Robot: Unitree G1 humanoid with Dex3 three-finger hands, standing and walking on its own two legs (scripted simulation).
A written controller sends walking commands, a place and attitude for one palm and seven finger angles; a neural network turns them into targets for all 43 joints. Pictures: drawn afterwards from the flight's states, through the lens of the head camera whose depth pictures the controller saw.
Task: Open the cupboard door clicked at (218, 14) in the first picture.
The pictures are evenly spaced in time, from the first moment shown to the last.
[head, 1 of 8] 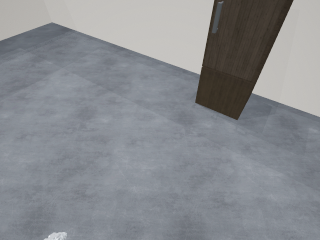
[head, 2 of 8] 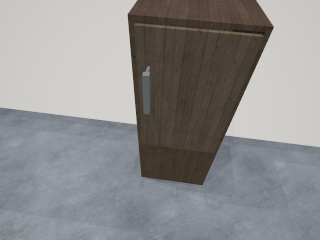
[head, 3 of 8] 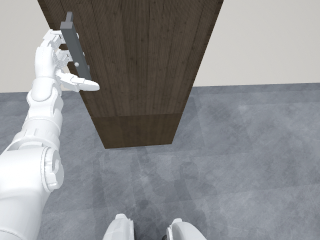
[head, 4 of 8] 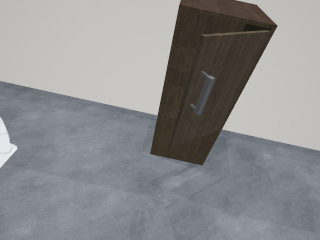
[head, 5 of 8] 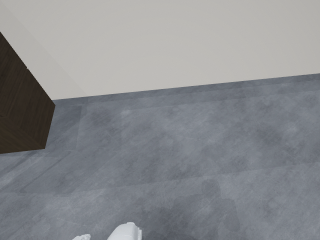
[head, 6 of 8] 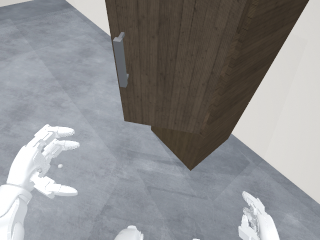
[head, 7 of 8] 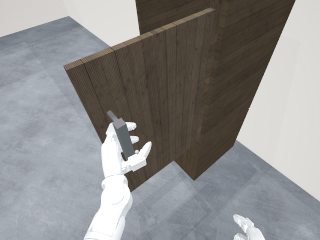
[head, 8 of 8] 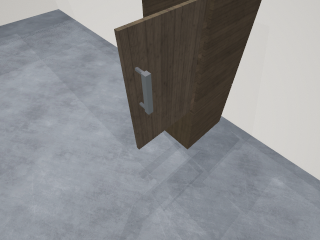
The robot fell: no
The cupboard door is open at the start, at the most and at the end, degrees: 0 90 90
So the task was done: yes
